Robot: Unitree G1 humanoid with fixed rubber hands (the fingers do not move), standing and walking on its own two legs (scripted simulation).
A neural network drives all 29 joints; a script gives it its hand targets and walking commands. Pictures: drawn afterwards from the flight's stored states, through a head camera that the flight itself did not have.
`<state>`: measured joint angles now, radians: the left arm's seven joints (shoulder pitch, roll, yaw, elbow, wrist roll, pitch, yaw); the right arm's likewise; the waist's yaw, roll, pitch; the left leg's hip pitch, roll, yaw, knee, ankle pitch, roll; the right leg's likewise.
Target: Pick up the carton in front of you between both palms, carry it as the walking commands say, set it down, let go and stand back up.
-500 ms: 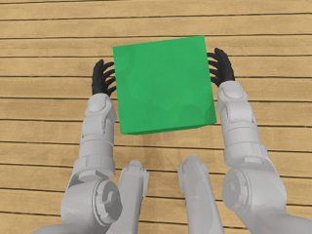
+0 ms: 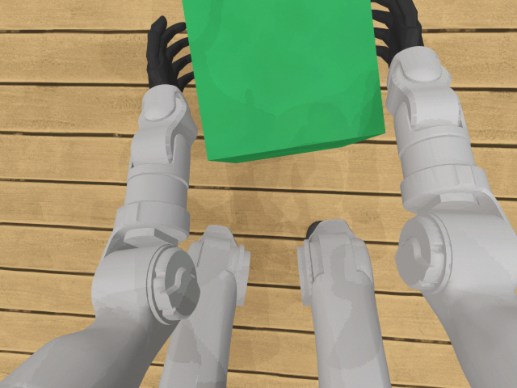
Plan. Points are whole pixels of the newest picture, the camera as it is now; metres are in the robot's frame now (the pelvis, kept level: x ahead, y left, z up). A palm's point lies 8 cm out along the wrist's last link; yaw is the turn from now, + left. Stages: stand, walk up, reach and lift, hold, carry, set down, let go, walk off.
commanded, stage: set down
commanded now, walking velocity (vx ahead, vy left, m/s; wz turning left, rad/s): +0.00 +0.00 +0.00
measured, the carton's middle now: (281, 87) +0.51 -0.06 -0.23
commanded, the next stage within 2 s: none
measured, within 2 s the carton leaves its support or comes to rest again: rests again in 1.30 s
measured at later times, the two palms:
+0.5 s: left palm (182, 95) +0.51 +0.09 -0.20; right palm (386, 61) +0.52 -0.21 -0.20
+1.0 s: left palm (179, 97) +0.51 +0.10 -0.22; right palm (383, 64) +0.52 -0.21 -0.22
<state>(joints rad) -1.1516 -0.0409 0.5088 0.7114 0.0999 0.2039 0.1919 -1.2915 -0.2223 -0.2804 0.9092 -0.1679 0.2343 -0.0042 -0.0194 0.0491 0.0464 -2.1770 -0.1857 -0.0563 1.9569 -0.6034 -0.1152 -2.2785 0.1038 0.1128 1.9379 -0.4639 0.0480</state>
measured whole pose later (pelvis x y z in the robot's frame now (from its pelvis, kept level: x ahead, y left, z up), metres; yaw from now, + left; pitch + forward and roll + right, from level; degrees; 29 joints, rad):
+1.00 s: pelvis -0.01 +0.00 -0.06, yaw +2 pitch +36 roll +3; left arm -1.32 0.06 0.47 0.94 0.10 0.15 0.12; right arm -1.45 -0.34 -0.27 1.14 -0.13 0.18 0.07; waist -0.04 0.06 0.29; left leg -2.21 -0.19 -0.04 2.18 -0.62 -0.11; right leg -2.29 0.02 0.06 2.17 -0.52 0.01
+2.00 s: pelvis +0.00 +0.00 +0.03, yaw +1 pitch +43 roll +5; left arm -1.17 0.12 0.27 0.83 -0.08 0.15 0.20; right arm -1.29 -0.46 -0.17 1.05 0.07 0.12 0.05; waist 0.00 0.03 0.07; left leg -2.06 -0.09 -0.01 1.88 -0.58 -0.06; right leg -2.14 0.02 0.06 1.88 -0.49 0.00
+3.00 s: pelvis +0.08 -0.01 +0.28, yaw -3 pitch +34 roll +1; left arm -0.40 0.14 0.17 0.57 0.05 0.08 -0.01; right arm -0.48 -0.25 -0.22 0.65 -0.06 0.08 0.05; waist 0.01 0.02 -0.07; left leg -1.10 -0.03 -0.06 0.85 -0.34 -0.03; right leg -1.16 0.04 0.05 0.85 -0.28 -0.01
